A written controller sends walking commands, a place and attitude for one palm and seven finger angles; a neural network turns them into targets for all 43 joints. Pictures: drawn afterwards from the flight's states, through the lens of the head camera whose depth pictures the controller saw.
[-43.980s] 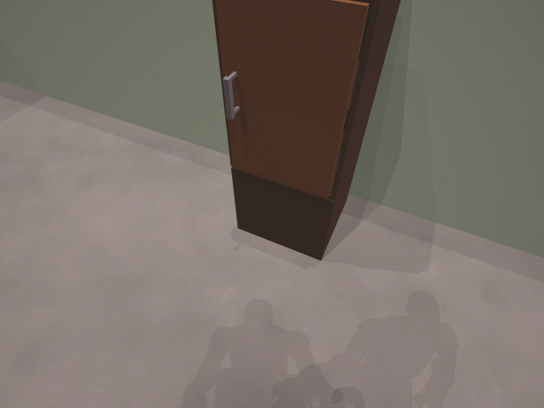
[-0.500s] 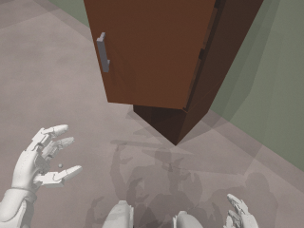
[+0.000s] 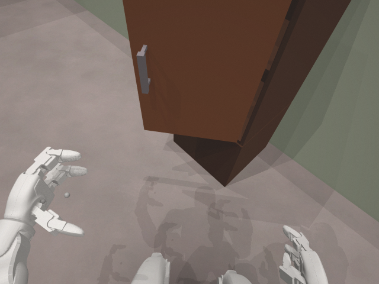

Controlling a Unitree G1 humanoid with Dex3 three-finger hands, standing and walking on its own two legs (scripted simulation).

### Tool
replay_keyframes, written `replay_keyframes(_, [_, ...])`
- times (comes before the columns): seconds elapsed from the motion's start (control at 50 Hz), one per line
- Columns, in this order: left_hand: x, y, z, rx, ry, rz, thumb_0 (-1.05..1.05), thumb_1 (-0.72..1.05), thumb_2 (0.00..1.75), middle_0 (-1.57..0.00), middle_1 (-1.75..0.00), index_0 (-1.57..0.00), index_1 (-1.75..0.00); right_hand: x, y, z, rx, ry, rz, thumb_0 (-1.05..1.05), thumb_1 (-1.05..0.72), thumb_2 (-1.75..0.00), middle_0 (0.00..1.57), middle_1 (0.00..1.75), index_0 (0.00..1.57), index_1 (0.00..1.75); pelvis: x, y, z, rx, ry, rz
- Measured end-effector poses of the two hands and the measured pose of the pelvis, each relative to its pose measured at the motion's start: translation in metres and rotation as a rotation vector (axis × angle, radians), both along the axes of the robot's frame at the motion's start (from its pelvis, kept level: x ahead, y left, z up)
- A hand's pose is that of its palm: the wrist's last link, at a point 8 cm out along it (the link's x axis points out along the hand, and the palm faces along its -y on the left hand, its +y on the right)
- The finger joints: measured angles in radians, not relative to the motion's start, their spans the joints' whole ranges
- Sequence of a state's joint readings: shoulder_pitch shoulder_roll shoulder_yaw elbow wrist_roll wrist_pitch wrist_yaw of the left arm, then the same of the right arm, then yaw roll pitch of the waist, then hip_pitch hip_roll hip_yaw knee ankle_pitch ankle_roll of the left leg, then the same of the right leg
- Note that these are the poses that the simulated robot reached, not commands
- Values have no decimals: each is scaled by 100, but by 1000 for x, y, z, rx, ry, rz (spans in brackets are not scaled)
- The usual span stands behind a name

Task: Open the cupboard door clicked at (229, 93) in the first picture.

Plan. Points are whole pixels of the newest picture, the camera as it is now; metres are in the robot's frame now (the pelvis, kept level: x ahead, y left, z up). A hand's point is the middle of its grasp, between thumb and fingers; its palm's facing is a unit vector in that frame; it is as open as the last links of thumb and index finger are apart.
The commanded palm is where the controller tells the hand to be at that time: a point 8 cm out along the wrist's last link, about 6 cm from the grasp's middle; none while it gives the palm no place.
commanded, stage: raise the hand with hooked fingers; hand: left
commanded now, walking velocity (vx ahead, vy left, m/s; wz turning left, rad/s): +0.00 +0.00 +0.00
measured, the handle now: (145, 70) +0.65 +0.18 +0.05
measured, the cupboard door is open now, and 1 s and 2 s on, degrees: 38 38 38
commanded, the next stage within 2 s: move the hooked fingers beside the handle in 0.76 s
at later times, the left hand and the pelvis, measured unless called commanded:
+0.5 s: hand (75, 180) +0.29 +0.25 +0.06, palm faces -0.06 -1.00 -0.03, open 14.0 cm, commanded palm +0.27 +0.30 +0.06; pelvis +0.00 -0.02 +0.00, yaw -1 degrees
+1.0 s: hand (77, 177) +0.30 +0.25 +0.05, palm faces -0.05 -1.00 -0.03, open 14.0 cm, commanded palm +0.30 +0.29 +0.06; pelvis +0.00 -0.02 -0.01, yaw +0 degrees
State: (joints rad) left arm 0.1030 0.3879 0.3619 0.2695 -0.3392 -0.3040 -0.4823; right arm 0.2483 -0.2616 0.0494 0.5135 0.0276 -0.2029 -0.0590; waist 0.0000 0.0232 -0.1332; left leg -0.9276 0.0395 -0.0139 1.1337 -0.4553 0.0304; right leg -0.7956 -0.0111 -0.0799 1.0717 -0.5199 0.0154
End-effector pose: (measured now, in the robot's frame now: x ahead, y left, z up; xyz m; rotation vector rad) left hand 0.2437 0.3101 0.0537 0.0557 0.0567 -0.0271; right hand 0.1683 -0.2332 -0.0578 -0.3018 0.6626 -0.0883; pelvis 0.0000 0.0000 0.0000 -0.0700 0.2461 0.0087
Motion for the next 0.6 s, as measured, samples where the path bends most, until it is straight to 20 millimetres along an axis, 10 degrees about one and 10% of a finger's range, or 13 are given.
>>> replay_keyframes(0.6, [26, -11, 7, -13, -34, -23, -2, -50, 30, -30, -120, -30, -120, -35, -44, -14, -16, 93, -83, 2, -91, -89, 21, 30, 21, 30, 1, -22, -2, 20, 8, -19])
